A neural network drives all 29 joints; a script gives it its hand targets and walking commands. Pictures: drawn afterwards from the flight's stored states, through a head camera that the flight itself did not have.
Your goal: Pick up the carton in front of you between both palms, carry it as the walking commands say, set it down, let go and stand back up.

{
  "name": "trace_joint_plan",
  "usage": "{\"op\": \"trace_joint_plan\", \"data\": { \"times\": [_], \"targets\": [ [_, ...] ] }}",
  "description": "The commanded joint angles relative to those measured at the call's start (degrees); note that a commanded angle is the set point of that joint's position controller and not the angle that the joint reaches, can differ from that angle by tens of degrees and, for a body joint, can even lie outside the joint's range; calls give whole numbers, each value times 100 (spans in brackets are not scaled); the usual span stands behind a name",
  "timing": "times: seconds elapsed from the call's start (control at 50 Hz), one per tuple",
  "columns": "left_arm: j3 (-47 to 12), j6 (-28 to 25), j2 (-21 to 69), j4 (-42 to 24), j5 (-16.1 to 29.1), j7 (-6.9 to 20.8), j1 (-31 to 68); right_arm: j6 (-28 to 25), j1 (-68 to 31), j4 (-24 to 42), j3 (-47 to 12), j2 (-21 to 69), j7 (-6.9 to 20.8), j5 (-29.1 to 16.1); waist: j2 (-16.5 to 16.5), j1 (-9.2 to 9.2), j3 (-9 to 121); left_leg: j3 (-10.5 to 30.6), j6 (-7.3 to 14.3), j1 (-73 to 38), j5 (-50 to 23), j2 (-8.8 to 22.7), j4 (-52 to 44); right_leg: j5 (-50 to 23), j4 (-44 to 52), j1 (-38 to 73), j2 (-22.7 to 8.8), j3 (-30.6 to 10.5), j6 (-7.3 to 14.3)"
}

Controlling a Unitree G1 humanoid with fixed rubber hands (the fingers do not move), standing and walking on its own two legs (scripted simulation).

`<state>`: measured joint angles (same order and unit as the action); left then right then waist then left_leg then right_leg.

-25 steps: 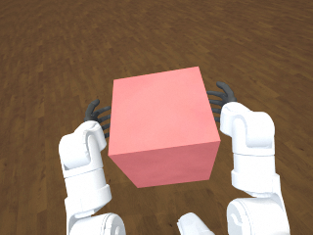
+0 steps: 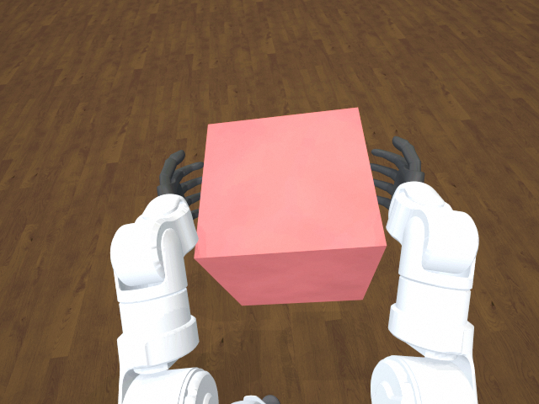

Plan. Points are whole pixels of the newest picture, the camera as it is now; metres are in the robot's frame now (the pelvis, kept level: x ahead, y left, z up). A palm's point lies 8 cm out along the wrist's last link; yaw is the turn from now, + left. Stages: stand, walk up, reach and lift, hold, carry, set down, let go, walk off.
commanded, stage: carry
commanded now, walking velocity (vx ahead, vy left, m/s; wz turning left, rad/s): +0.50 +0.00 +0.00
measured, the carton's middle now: (292, 219) +0.39 +0.02 +0.05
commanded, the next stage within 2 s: none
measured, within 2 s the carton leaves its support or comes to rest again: neither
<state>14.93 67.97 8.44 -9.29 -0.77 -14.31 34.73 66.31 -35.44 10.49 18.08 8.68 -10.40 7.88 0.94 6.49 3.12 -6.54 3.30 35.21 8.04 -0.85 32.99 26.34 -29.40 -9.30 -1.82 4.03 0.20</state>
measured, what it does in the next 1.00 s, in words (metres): walks ahead: left foot, then right foot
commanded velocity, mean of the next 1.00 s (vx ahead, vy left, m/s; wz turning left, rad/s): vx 0.50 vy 0.00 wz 0.00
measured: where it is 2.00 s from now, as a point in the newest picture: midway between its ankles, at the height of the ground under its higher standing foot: (310, 165)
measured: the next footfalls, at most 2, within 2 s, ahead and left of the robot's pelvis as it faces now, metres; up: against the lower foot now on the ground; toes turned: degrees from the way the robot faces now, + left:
left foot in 0.02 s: +0.17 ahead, +0.08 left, +0.00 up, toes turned +3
right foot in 0.38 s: +0.40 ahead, -0.14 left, +0.00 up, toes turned -5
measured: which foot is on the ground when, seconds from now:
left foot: up 0.00-0.00, down 0.02-0.40, up 0.42-0.68, down 0.70-1.00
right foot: down 0.00-0.04, up 0.06-0.36, down 0.38-0.74, up 0.76-1.00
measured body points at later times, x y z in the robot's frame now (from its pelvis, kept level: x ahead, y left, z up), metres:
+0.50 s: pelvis +0.35 -0.04 +0.02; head +0.36 -0.03 +0.47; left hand +0.64 +0.12 +0.11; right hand +0.64 -0.17 +0.08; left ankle +0.24 +0.05 -0.65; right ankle +0.36 -0.14 -0.73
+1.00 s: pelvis +0.65 -0.01 +0.02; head +0.65 +0.00 +0.47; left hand +0.96 +0.11 +0.13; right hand +0.92 -0.17 +0.11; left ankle +0.59 +0.08 -0.73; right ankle +0.73 -0.15 -0.69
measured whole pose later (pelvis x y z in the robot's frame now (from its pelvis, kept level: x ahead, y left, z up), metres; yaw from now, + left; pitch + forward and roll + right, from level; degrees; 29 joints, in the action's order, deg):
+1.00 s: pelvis +0.65 -0.01 +0.02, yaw -1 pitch +4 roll -1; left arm 3.6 69.2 8.6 -20.4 -5.6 -11.5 14.1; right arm 75.1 -10.1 21.0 3.0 7.9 -14.9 5.2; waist -0.4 -2.1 6.4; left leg -11.6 0.9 6.9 14.4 2.9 17.2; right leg 13.1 -39.0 -31.2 -4.8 5.5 -1.0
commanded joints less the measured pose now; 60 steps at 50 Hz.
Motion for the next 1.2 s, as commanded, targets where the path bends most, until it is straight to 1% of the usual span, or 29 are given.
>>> {"op": "trace_joint_plan", "data": {
  "times": [0.0, 0.02, 0.04, 0.1, 0.12, 0.14, 0.2, 0.26, 0.32, 0.34, 0.36, 0.38, 0.4, 0.46, 0.52, 0.6, 0.66, 0.68, 0.7, 0.74, 0.8, 0.86, 0.96, 1.06, 1.08, 1.1, 1.12, 1.14, 1.18],
  "targets": [
    [-3665, -83, 4567, -370, 1585, 998, 3484, 159, -2200, -755, -3491, 4253, 300, -1248, 1029, -1132, 3368, 2859, 1499, -5831, -3953, 1967, -319, -1339, -4030, -2641, 288, 18, -295],
    [-3853, -102, 4783, -449, 1629, 1021, 3424, 94, -2225, -428, -3759, 4588, 344, -1384, 1132, -988, 3475, 3502, 1802, -6156, -4177, 2144, -486, 285, -5061, -3290, 479, -493, -127],
    [-3685, -25, 4579, 74, 1470, 986, 3246, 81, -2252, -542, -3729, 4537, 422, -1569, 1052, -1178, 3239, 3835, 1652, -5625, -3273, 2217, -735, 148, -5147, -3577, 244, -764, 3],
    [-3501, -200, 5120, 163, 1169, 975, 2486, -10, -2860, -74, -4401, 5174, 667, -2186, 86, -886, 2480, 2585, 972, -4486, -2073, 1927, -1242, -738, -3969, -3471, -347, -799, -71],
    [-3669, -396, 5243, -812, 1078, 964, 2960, -122, -2736, 165, -4677, 5797, 845, -2444, -20, -848, 2670, 2402, 778, -4487, -2563, 1632, -1217, -825, -3550, -3096, -248, -559, -122],
    [-3717, -398, 5199, -464, 933, 953, 2913, -135, -2561, -238, -4702, 5959, 936, -2501, 352, -1070, 2480, 2178, 787, -4417, -2807, 1642, -1342, -781, -3198, -3232, -111, -355, -153],
    [-4037, -614, 5694, -470, 936, 1019, 2037, -287, -1829, 110, -4972, 5965, 1078, -2429, 738, -888, 2429, 1593, 680, -4350, -2345, 1406, -1454, -555, -1218, -2541, 13, -207, -280],
    [-4171, -615, 5763, -465, 851, 1038, 977, -389, -1258, 718, -5124, 5832, 1131, -2445, 1113, -800, 2381, 807, 246, -3937, -2841, 1199, -1392, -2119, 243, -1419, 315, 319, -159],
    [-4260, -420, 5842, -237, 818, 1210, -43, -221, -471, 943, -4971, 5586, 1131, -2243, 685, -657, 2602, -34, -203, -3076, -2941, 961, -137, -2809, 889, 678, 112, 573, 108],
    [-4326, -400, 5774, -600, 1035, 1269, -7, -120, -114, 664, -4862, 5519, 1148, -2228, 350, -556, 2577, -3, -407, -2053, -2070, 826, 669, -2651, 935, 1718, -418, -283, 385],
    [-4407, -326, 5639, -847, 1096, 1276, 65, -32, 200, 797, -4817, 5426, 1228, -2200, -828, -525, 2684, -59, -569, -763, -518, 343, 2274, -3717, 772, 2493, -1708, -2254, 1011],
    [-4427, -248, 5806, -340, 1182, 1306, -453, 51, 123, 1132, -4785, 5395, 1204, -2256, -1656, -469, 2755, 222, -530, 621, 2193, -133, 3179, -5311, 734, 3526, -2270, -3078, 1729],
    [-4382, -310, 5786, -907, 1085, 1355, -552, 54, 99, 1237, -5088, 5627, 1273, -2370, -1243, -495, 2409, 516, -336, 885, 2304, 76, 3403, -5831, 734, 3214, -2084, -3059, 1694],
    [-4526, -225, 6385, -1186, 1529, 1486, -542, -5, 83, 1909, -4924, 5671, 1167, -2229, -416, -500, 2068, 681, -306, 635, 1434, 680, 2457, -4329, 1187, 2204, -1767, -1642, 933],
    [-4489, -92, 6337, -1717, 1869, 1570, -534, -45, -261, 2799, -4816, 5513, 976, -2344, -962, -535, 1807, 218, -399, -260, 1178, 480, 1127, -3569, 1598, 1226, -1418, -949, 747],
    [-4493, 228, 5610, -1554, 1829, 1490, -913, 256, 268, 2520, -4571, 5010, 832, -2143, -1381, -530, 1340, -433, -344, -1539, -297, 327, -537, -2581, 1457, 399, -1175, -125, 521],
    [-4249, 483, 5084, -1265, 1467, 1375, -1198, 505, 453, 2128, -4542, 4524, 842, -2199, -532, -674, 1549, -497, -97, -3115, 192, 293, -545, -2422, 332, -412, -667, 383, 212],
    [-4404, 517, 5049, -1531, 1614, 1387, -869, 556, 209, 2210, -4524, 4441, 872, -2234, 476, -812, 1782, 597, 128, -3891, 1097, 958, -944, -2243, -1014, -1131, -372, 652, 47],
    [-4376, 559, 4936, -1944, 1575, 1415, -596, 606, 158, 2142, -4532, 4459, 893, -2275, 1595, -853, 1906, 3123, 766, -4451, 1241, 2188, -1842, -882, -2505, -2312, 252, 536, -212],
    [-4333, 614, 5122, -1449, 1564, 1383, -519, 658, -20, 1921, -4452, 4595, 940, -2402, 1176, -820, 1497, 3262, 940, -4218, 932, 2404, -2017, 90, -3902, -3244, -133, -318, 10],
    [-4131, 542, 5555, -890, 1509, 1453, -648, 599, -513, 1940, -4665, 5062, 1044, -2413, 83, -742, 1536, 2025, 608, -3766, -359, 2221, -2123, -640, -3274, -3068, -521, -430, 30],
    [-4122, 309, 6038, -850, 1465, 1504, -856, 433, -929, 2490, -4917, 5455, 1142, -2684, 299, -740, 1599, 1063, 390, -3807, -995, 1875, -2132, -1147, -2243, -2723, -446, 16, -83],
    [-4165, 204, 6055, -1037, 1238, 1496, -1122, 334, -884, 2518, -4862, 5420, 1098, -2587, 796, -764, 1398, 265, 377, -3487, -33, 1604, -2231, -1615, -127, -1923, -119, 406, -116],
    [-4224, 306, 5711, -1007, 1324, 1377, -1088, 506, 58, 1862, -4633, 4978, 1098, -2319, 656, -639, 1325, -346, -47, -3664, -2181, 1362, -892, -2208, 646, -703, 46, 975, 58],
    [-4165, 371, 5618, -745, 1231, 1393, -1282, 532, 148, 1768, -4605, 4892, 1063, -2253, 608, -544, 1794, -652, -281, -2899, -2197, 1114, 238, -1792, 554, 749, -195, 664, 252],
    [-4172, 374, 5385, -861, 1121, 1405, -1343, 544, 50, 1997, -4590, 4790, 1072, -2274, -761, -500, 2117, -699, -564, -1430, -925, 654, 1907, -2006, 791, 1949, -1434, -1469, 790],
    [-4188, 393, 5482, -683, 1342, 1455, -1321, 605, 97, 1937, -4640, 4782, 1050, -2153, -1861, -475, 1955, -241, -545, 349, 1915, 114, 2809, -2728, 1127, 2859, -2103, -2913, 1356],
    [-4184, 324, 5649, -758, 1450, 1538, -1055, 581, -177, 1933, -4871, 5041, 1104, -2330, -1670, -460, 1795, 207, -424, 919, 2299, 194, 3654, -3290, 1298, 2910, -2220, -2928, 1561],
    [-4333, 183, 6282, -1068, 1548, 1628, -853, 399, -557, 2210, -4950, 5606, 1171, -2422, -324, -498, 2064, 730, -219, 577, 1676, 803, 3461, -3424, 1194, 2183, -2080, -1864, 1110]
  ]
}}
